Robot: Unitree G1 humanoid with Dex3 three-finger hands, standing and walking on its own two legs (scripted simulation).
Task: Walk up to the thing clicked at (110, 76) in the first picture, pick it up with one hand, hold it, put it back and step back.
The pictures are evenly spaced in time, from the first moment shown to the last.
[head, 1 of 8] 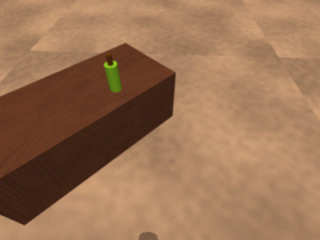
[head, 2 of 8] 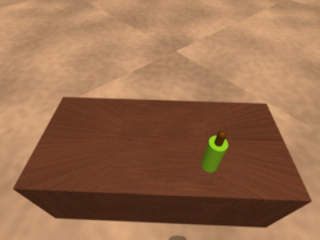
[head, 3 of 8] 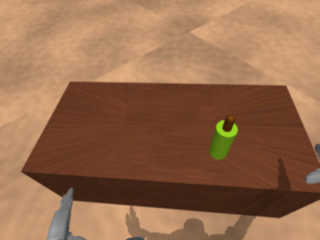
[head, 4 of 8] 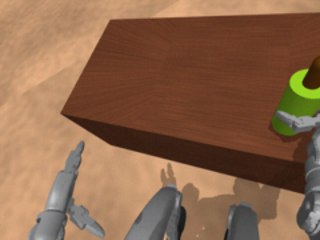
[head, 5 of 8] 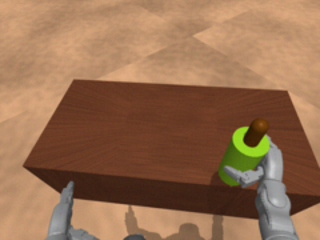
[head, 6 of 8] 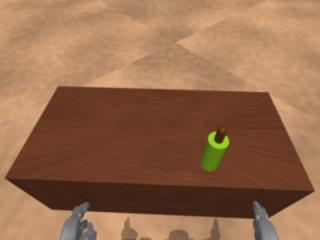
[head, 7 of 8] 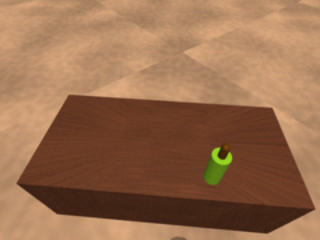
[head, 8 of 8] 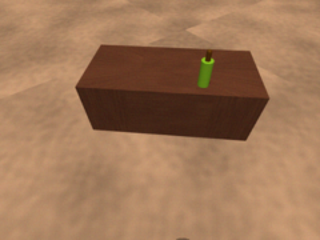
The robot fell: no
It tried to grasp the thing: yes
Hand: right
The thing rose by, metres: 0.23
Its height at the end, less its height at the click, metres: +0.00
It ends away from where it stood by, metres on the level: 0.04
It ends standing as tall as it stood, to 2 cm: yes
